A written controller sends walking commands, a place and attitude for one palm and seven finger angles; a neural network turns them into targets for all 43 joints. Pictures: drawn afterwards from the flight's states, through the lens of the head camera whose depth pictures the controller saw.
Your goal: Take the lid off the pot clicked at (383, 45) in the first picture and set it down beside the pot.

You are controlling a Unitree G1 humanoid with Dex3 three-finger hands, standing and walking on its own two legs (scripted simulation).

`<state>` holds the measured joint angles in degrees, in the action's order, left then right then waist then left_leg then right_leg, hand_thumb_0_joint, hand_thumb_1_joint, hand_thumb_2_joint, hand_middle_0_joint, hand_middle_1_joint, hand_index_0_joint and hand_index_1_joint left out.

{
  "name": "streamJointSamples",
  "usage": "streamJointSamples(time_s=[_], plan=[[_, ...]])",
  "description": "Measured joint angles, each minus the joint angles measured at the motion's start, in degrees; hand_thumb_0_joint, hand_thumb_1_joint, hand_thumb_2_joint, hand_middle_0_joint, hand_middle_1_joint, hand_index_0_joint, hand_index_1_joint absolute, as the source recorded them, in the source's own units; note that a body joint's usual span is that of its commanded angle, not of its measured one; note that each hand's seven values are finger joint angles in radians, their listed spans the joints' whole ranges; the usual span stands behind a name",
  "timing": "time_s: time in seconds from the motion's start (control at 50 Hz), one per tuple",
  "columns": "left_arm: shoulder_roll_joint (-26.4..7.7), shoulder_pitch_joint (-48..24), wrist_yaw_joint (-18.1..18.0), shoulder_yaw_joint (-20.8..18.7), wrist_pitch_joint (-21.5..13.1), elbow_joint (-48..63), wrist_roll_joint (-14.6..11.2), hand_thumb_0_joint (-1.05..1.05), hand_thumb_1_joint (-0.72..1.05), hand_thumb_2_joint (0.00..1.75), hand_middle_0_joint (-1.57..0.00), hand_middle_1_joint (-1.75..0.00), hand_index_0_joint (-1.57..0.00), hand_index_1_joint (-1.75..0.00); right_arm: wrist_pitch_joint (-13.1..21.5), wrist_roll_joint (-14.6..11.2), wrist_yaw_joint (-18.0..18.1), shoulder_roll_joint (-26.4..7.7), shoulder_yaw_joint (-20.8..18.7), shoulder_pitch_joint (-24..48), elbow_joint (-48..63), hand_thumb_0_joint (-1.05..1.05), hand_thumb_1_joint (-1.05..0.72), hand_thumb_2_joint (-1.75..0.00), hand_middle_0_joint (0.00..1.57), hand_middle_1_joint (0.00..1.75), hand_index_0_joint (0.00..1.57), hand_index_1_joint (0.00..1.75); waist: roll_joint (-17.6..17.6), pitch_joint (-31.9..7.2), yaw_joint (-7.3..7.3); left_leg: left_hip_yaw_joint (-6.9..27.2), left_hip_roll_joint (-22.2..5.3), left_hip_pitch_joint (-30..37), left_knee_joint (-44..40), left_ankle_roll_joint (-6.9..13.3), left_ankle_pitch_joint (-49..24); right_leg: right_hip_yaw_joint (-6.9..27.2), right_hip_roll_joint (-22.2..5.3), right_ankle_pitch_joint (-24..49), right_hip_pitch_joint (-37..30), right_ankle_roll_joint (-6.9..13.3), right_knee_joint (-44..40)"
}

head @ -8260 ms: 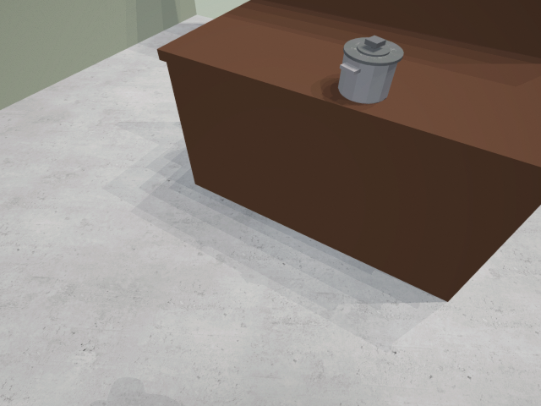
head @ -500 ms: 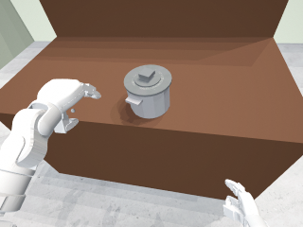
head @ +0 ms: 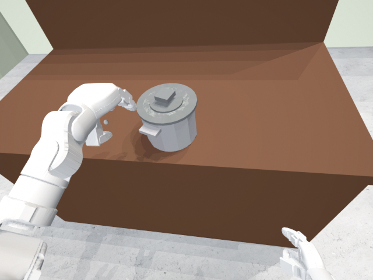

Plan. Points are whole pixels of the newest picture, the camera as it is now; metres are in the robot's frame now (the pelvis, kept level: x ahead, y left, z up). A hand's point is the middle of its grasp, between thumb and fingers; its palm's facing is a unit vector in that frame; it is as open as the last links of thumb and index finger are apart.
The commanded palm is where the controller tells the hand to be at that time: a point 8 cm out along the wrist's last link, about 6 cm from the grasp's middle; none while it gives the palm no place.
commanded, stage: move the open hand above the knob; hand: left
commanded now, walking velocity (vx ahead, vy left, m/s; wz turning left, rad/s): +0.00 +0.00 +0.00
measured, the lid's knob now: (165, 95) +0.53 +0.10 +0.11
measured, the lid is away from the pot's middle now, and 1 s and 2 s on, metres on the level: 0.00 0.00 0.00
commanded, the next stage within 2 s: lower the open fingers around the knob in 1.64 s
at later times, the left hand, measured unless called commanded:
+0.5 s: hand (132, 99) +0.44 +0.15 +0.17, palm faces -0.21 -0.03 -0.98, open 10.0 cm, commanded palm +0.43 +0.15 +0.24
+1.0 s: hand (161, 78) +0.50 +0.09 +0.18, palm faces -0.26 -0.02 -0.97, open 10.0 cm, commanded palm +0.49 +0.10 +0.24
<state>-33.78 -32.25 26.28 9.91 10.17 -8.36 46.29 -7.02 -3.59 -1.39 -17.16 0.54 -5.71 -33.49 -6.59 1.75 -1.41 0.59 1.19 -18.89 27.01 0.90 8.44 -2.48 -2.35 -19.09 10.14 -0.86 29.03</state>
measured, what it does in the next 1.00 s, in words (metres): stands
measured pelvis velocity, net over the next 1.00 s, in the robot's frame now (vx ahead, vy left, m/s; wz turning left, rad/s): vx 0.02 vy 0.00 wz -0.03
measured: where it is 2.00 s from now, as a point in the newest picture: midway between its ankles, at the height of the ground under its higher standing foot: outside the picture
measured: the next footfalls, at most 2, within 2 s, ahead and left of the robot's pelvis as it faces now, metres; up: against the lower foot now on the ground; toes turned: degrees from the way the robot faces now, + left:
none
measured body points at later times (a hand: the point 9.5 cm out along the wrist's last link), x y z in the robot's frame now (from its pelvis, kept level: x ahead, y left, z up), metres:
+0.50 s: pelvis +0.02 +0.00 +0.00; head +0.04 -0.04 +0.45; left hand +0.45 +0.15 +0.22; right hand +0.18 -0.24 -0.12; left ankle +0.06 +0.11 -0.74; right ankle -0.04 -0.13 -0.74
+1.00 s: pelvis +0.02 +0.00 +0.00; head +0.05 -0.04 +0.45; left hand +0.51 +0.09 +0.23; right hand +0.10 -0.26 -0.14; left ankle +0.06 +0.11 -0.74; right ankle -0.04 -0.13 -0.74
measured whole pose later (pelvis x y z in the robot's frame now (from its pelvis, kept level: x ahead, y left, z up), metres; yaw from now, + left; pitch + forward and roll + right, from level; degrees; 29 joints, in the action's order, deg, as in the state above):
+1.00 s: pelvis +0.02 +0.00 +0.00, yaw -2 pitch +6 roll +1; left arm -22.3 -64.1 21.8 15.5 13.5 -48.0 51.3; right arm -7.3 -3.3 -0.8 -16.0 -0.3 -12.9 -38.8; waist -5.1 -1.8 4.7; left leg -1.3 0.8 -23.5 27.3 1.1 9.8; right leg -0.4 -2.2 -19.8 15.6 -0.9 29.5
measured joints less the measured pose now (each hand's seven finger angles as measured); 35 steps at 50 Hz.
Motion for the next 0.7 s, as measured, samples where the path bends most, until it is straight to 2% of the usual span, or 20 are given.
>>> streamJointSamples(time_s=[0.26,0.42,0.58,0.7], plan=[[3.1,-7.4,-0.6,2.6,2.5,-7.0,1.2,0.00,-0.32,1.50,-0.86,-0.08,-0.86,-0.09,-1.0,-0.4,-0.8,1.0,0.4,-0.7,-0.4,0.01,-0.91,-0.90,0.20,0.30,0.20,0.30,0.4,-1.2,1.01,-0.7,0.2,-1.4,0.7,0.1,1.1,0.7,-0.3,-1.0,1.6,-0.1,0.8],[4.1,-10.9,-0.8,3.7,2.6,-9.7,1.6,0.00,-0.32,1.50,-0.86,-0.08,-0.86,-0.09,-1.0,-0.4,-0.7,0.9,-0.1,-1.5,-0.9,0.01,-0.91,-0.90,0.20,0.30,0.20,0.30,0.7,-1.4,1.61,-0.9,0.3,-1.9,0.8,0.2,1.5,0.9,-0.4,-1.2,2.1,-0.2,0.8],[6.0,-16.0,-1.5,6.3,4.4,-16.0,2.4,0.00,-0.32,1.50,-0.86,-0.08,-0.86,-0.09,-1.5,-0.6,-0.7,0.7,-0.5,-2.0,-1.7,0.01,-0.91,-0.90,0.20,0.30,0.20,0.30,1.1,-1.7,2.38,-0.7,0.3,-2.7,1.2,0.3,1.6,0.7,-0.4,-1.3,2.8,-0.2,1.0],[8.3,-21.5,-2.5,7.3,4.3,-22.7,2.9,0.00,-0.32,1.50,-0.86,-0.08,-0.86,-0.09,-1.1,-0.5,-0.5,0.9,-0.6,-2.6,-3.0,0.01,-0.91,-0.90,0.20,0.30,0.20,0.30,1.3,-2.2,3.09,-0.6,0.3,-3.5,1.2,0.3,1.4,0.7,-0.4,-1.2,3.6,-0.2,1.0]])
